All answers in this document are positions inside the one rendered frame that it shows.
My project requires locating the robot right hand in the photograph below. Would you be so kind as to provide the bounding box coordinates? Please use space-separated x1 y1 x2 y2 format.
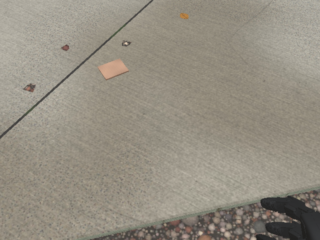
256 195 320 240

